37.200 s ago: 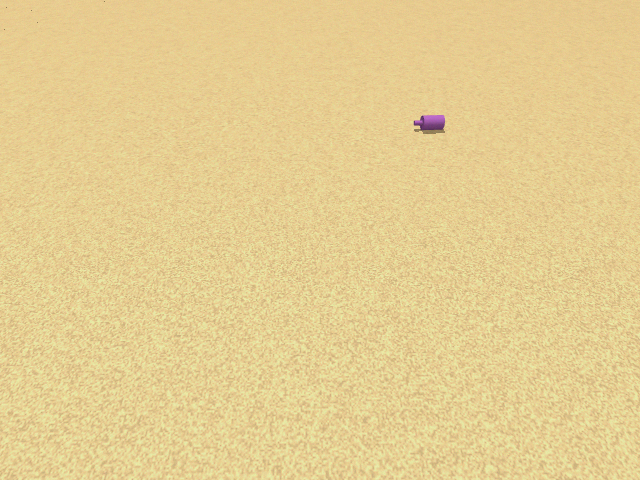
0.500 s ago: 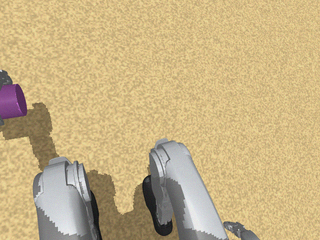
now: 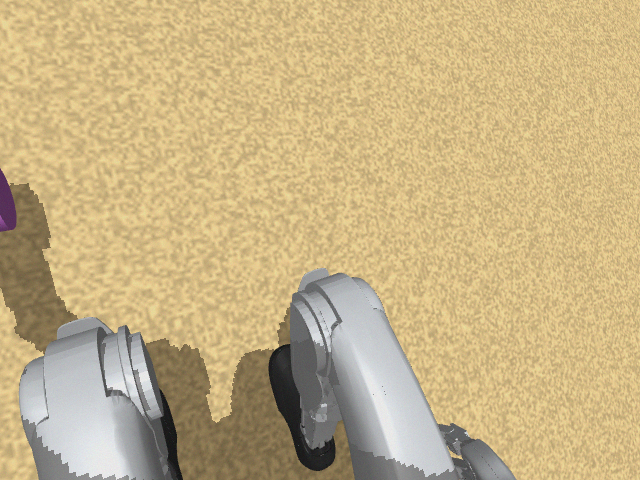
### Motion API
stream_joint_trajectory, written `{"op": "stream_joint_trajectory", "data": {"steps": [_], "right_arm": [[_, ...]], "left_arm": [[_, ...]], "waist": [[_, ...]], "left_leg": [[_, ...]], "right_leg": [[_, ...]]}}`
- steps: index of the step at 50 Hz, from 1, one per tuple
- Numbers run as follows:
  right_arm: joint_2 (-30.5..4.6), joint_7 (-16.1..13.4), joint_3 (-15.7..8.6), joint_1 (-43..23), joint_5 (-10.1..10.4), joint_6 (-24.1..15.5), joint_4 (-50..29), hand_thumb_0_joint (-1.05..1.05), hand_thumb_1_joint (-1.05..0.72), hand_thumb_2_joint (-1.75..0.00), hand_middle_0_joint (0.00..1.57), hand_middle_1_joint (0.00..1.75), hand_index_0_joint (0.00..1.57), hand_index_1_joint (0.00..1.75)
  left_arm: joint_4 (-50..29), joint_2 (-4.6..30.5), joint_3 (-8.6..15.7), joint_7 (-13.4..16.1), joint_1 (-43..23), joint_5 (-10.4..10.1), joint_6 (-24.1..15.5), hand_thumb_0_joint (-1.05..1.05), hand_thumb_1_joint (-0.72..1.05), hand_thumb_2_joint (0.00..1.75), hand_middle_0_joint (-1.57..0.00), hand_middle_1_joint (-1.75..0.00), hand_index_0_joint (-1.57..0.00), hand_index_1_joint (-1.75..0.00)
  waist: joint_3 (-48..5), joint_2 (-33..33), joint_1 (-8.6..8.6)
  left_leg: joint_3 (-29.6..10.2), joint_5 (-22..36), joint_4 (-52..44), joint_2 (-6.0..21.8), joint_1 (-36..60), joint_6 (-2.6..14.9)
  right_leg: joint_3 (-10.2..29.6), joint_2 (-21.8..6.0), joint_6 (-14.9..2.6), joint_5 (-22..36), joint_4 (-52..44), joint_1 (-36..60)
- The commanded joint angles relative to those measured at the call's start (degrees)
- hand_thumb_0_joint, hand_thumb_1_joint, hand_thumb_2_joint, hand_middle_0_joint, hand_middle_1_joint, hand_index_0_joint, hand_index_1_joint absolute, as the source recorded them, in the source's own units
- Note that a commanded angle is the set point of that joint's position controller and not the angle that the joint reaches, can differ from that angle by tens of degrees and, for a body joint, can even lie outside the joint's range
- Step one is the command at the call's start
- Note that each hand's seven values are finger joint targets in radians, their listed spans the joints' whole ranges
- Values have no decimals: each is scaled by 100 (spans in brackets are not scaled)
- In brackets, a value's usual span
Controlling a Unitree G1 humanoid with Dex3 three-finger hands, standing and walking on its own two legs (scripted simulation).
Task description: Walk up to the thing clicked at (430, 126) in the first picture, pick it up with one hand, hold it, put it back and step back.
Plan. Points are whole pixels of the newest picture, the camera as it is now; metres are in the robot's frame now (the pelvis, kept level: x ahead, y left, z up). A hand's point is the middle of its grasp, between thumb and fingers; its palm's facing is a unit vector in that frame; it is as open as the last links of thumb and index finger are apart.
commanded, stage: rest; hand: left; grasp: from above
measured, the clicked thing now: out of the picture +0.45 +0.37 -0.24
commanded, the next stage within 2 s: open in 0.86 s
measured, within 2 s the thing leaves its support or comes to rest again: rests again in 1.36 s
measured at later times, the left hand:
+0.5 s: hand out of the picture +0.45 +0.33 -0.24, palm faces -0.47 -0.13 -0.88, open 10.5 cm
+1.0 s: hand out of the picture +0.46 +0.34 -0.24, palm faces -0.46 -0.12 -0.88, open 10.5 cm
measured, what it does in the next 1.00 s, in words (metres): stands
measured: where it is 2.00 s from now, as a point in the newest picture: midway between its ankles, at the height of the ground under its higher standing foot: (238, 450)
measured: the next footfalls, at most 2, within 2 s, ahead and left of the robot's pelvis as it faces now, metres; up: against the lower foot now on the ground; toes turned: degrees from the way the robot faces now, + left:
none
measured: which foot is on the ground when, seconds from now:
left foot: down 0.00-1.00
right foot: down 0.00-1.00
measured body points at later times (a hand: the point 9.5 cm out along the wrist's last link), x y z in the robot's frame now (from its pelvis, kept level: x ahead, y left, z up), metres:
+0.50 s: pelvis +0.00 +0.00 -0.01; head +0.27 +0.12 +0.33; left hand +0.48 +0.34 -0.19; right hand +0.06 -0.26 -0.08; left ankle +0.07 +0.12 -0.29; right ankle +0.09 -0.11 -0.29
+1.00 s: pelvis +0.00 +0.00 -0.01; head +0.27 +0.13 +0.32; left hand +0.48 +0.34 -0.19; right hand +0.06 -0.25 -0.07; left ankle +0.07 +0.12 -0.29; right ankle +0.09 -0.11 -0.29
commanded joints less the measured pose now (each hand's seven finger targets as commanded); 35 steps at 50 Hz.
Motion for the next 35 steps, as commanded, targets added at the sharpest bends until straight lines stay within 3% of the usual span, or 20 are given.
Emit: {"op": "stream_joint_trajectory", "data": {"steps": [1, 5, 7, 10, 14, 17, 21, 25, 27, 35], "right_arm": [[-1687, -79, -425, 1202, -37, -41, 28, 0, -90, -90, 20, 30, 20, 30], [-1688, -56, -346, 1251, -55, -99, 27, 0, -90, -90, 20, 30, 20, 30], [-1722, -69, -307, 1210, -60, -118, 17, 0, -90, -89, 20, 30, 20, 30], [-1765, -56, -258, 1217, -88, -165, -28, 0, -90, -90, 20, 30, 20, 30], [-1791, -40, -179, 1194, -115, -214, -62, 0, -90, -90, 20, 30, 20, 30], [-1835, -44, -138, 1074, -122, -216, -94, 0, -90, -90, 20, 30, 20, 30], [-1900, -46, -98, 1059, -146, -265, -118, 0, -90, -90, 20, 30, 20, 30], [-1923, -8, -52, 1006, -174, -308, -144, 0, -90, -90, 20, 30, 20, 30], [-1922, -6, -16, 1001, -176, -317, -140, 0, -90, -90, 20, 30, 20, 30], [-1963, 36, 57, 940, -190, -423, -150, 0, -90, -90, 20, 30, 20, 30]], "left_arm": [[-883, 1699, 187, 425, -1972, -136, 111, 0, 82, 65, -115, -52, -116, -51], [-603, 1639, 53, 432, -1933, -185, 153, 0, 81, 66, -114, -52, -116, -51], [-593, 1782, 152, 456, -1877, -232, 160, 0, 82, 65, -115, -52, -116, -51], [-549, 1842, 169, 450, -1908, -297, 133, 0, 83, 66, -115, -56, -116, -54], [-544, 2027, 194, 446, -1847, -268, 112, 0, 85, 68, -116, -57, -118, -55], [-437, 1981, 162, 502, -1772, -313, 85, 0, 84, 67, -115, -57, -117, -55], [-633, 2187, 231, 574, -1881, -216, 52, 0, 86, 67, -116, -57, -118, -55], [-464, 2082, 99, 629, -1848, -167, 66, 0, 86, 72, -117, -59, -118, -57], [-488, 2161, 198, 714, -1825, -216, 69, 0, 86, 71, -116, -59, -118, -57], [-266, 2084, -32, 788, -1940, -256, 146, 0, 82, 69, -113, -60, -115, -58]], "waist": [[-4188, 3070, -23], [-3976, 2779, -149], [-4030, 2767, -84], [-3951, 2660, -165], [-3998, 2827, -164], [-3781, 2783, -167], [-3844, 3053, -178], [-3687, 3082, -311], [-3717, 3037, -265], [-3437, 2997, -397]], "left_leg": [[260, 1421, -1309, 27, 3694, -48], [259, 1379, -1175, 35, 3440, -1], [271, 1492, -1130, 44, 3444, -1], [269, 1462, -1033, 65, 3272, 18], [236, 1604, -1011, 88, 3415, -9], [220, 1360, -1012, 93, 3267, -15], [156, 1346, -1078, 111, 3496, -67], [62, 1463, -1060, 140, 3558, -82], [107, 1428, -1059, 128, 3422, -66], [77, 1209, -1017, 162, 3293, -62]], "right_leg": [[-281, 182, -268, 1805, -1126, 1573], [-278, 220, -238, 1850, -1179, 1678], [-283, 224, -221, 1953, -1176, 1789], [-292, 243, -197, 1977, -1229, 1939], [-315, 268, -213, 2070, -1145, 2048], [-356, 280, -235, 1858, -1191, 1930], [-439, 279, -253, 1797, -1103, 1855], [-486, 290, -253, 1892, -1009, 1730], [-474, 303, -232, 1931, -1073, 1916], [-497, 325, -230, 1803, -1089, 1796]]}}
